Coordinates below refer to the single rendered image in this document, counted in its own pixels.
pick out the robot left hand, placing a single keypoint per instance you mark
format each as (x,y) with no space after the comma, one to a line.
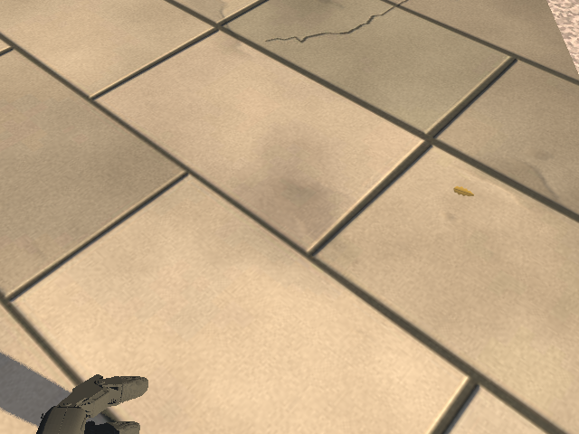
(89,399)

